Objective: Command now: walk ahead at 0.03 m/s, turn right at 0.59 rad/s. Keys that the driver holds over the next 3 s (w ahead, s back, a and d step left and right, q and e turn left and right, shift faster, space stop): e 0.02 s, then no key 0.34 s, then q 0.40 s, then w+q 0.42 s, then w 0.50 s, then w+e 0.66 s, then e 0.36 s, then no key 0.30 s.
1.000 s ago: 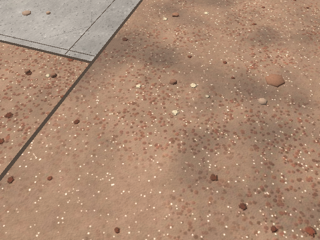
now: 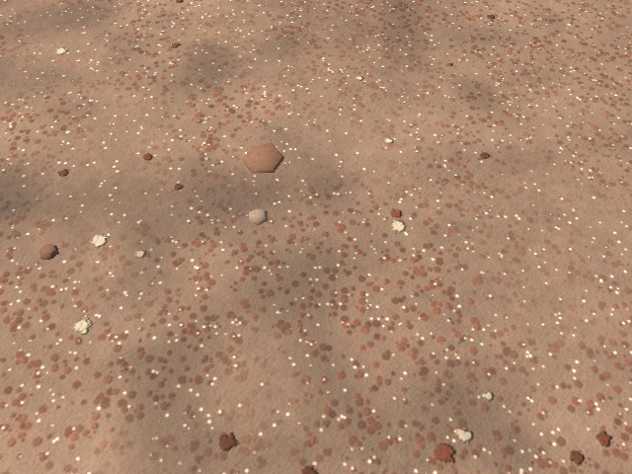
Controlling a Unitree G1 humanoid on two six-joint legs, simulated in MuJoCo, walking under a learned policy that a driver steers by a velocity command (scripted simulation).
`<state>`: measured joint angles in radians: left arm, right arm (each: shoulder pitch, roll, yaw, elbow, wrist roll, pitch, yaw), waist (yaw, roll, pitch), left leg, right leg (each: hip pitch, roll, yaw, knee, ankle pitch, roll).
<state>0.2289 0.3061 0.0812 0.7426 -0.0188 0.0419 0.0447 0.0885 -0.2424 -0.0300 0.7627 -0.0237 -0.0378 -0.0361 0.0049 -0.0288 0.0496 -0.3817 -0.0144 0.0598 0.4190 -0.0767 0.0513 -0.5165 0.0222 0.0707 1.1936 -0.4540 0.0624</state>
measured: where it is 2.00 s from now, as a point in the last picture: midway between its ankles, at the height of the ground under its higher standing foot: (251, 436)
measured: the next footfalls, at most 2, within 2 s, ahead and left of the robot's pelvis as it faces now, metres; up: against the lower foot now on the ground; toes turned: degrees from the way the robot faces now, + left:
right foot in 0.24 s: +0.05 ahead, -0.14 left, +0.00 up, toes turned -5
left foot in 0.74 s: +0.01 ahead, +0.07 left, +0.00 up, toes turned +6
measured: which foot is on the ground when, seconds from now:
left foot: down 0.00-0.24, up 0.26-0.72, down 0.74-1.00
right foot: up 0.00-0.22, down 0.24-0.74, up 0.76-1.00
